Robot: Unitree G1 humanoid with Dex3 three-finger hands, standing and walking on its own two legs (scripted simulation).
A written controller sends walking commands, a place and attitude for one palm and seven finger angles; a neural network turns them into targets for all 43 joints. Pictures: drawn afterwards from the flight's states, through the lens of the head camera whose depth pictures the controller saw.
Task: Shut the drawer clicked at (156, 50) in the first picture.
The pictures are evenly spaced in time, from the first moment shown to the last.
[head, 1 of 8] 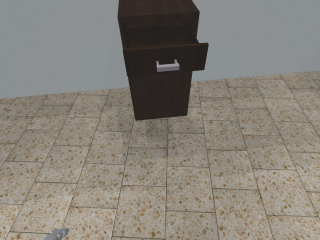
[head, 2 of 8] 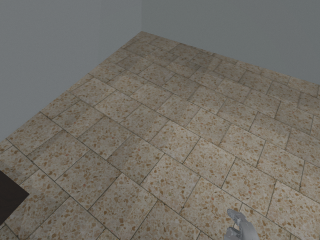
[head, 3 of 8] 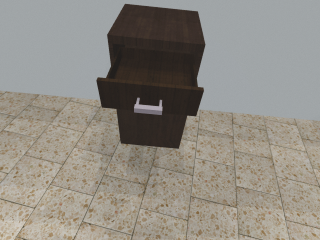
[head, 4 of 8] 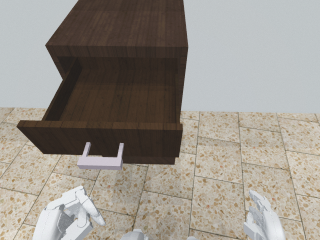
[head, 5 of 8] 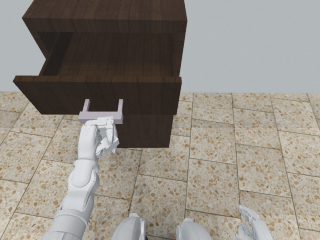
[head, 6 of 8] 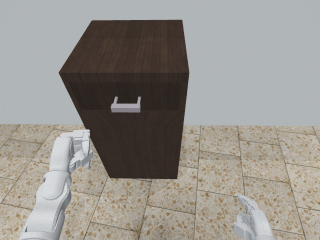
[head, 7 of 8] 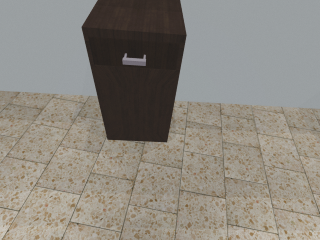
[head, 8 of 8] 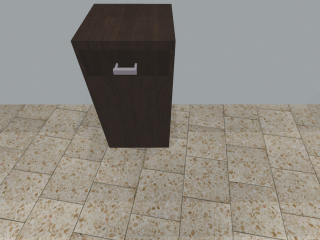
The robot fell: no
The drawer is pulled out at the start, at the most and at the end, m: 0.29 0.29 0.00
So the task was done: yes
